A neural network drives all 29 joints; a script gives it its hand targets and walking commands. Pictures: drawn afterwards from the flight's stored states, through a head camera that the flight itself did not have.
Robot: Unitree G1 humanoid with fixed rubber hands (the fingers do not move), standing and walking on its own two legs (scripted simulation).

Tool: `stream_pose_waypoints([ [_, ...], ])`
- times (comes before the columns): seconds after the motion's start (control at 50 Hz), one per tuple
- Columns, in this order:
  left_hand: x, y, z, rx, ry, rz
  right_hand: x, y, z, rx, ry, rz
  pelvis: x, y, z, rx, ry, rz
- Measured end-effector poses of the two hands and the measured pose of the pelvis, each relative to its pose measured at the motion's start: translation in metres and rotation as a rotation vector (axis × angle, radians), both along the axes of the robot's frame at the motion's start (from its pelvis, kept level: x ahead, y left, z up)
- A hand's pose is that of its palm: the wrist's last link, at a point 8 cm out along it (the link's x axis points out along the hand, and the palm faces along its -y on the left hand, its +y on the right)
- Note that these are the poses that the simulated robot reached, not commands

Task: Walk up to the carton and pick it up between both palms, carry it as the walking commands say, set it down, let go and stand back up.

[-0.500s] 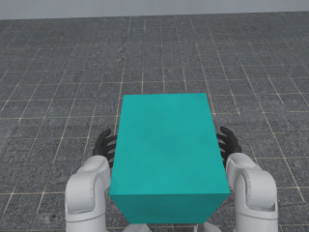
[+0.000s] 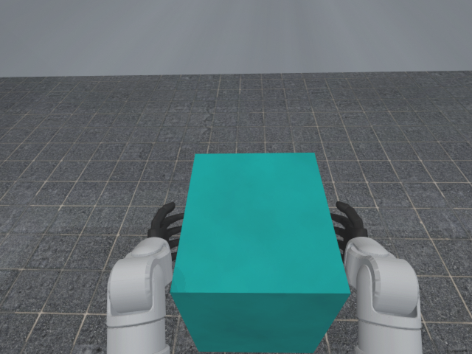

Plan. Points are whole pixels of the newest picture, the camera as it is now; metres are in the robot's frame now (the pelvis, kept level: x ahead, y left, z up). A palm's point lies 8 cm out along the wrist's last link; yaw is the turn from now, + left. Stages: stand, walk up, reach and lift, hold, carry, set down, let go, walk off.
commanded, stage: carry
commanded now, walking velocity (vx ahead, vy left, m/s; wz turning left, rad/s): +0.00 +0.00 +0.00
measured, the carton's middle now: (255, 254) +0.30 +0.00 +0.02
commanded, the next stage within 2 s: none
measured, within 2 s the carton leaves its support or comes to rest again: neither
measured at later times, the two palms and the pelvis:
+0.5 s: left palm (147, 271) +0.23 +0.16 +0.09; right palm (352, 272) +0.23 -0.14 +0.09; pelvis -0.03 +0.01 +0.00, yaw +1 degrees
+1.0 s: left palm (156, 267) +0.24 +0.15 +0.09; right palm (358, 265) +0.24 -0.15 +0.09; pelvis -0.03 +0.00 +0.00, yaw +1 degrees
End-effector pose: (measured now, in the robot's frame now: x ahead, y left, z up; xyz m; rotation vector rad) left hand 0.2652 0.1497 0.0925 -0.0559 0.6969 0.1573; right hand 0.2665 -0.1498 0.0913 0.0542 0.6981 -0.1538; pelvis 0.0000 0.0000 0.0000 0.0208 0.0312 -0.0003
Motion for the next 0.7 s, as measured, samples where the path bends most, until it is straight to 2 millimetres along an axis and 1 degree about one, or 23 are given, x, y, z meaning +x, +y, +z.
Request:
stream_pose_waypoints([
  [0.1, -0.021, 0.022, -0.006, -0.013, 0.014, 0.045, -0.007, 0.023, -0.002, -0.016, 0.014, 0.047, -0.012, 0.010, 0.000, -0.006, -0.004, 0.006],
  [0.2, -0.031, 0.029, -0.006, -0.015, 0.009, 0.048, -0.017, 0.029, -0.001, -0.019, 0.009, 0.051, -0.021, 0.016, 0.000, -0.009, -0.006, 0.011],
  [0.3, -0.035, 0.025, -0.004, -0.009, 0.006, 0.027, -0.027, 0.025, -0.002, -0.014, 0.005, 0.031, -0.028, 0.017, 0.000, -0.010, -0.009, 0.014],
  [0.42, -0.037, 0.016, -0.002, 0.003, 0.006, 0.007, -0.035, 0.016, -0.003, -0.003, 0.006, 0.011, -0.032, 0.014, 0.000, -0.011, -0.010, 0.014],
  [0.54, -0.038, 0.009, -0.002, 0.010, 0.010, 0.006, -0.037, 0.009, -0.005, 0.004, 0.010, 0.009, -0.034, 0.007, -0.001, -0.015, -0.007, 0.014],
  [0.7, -0.038, 0.003, -0.004, 0.012, 0.013, 0.012, -0.034, 0.003, -0.007, 0.006, 0.013, 0.015, -0.033, 0.000, -0.001, -0.016, -0.001, 0.014],
])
